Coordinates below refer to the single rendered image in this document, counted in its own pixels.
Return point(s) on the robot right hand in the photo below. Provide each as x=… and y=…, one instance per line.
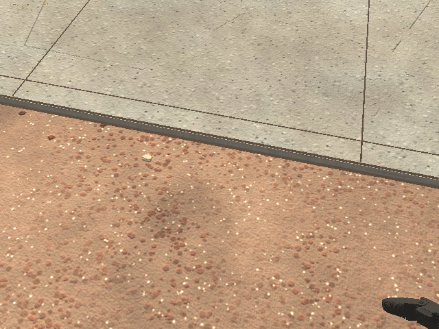
x=423, y=310

